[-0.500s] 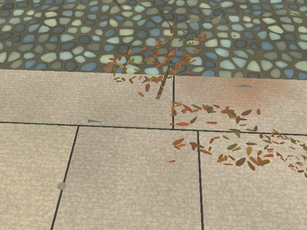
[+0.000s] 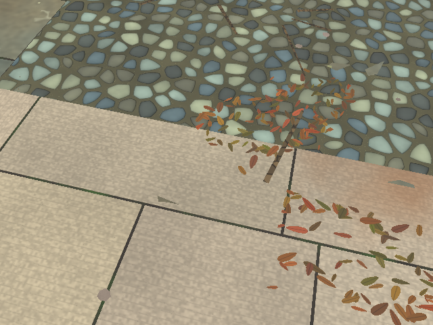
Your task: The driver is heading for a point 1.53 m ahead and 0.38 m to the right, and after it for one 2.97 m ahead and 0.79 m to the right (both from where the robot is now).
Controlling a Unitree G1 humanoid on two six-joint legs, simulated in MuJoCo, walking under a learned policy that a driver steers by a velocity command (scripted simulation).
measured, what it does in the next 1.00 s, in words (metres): steps on the spot, turning right: right foot, then left foot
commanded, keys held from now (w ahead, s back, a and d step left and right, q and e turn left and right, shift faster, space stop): no key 0.10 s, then e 0.80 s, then no key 0.10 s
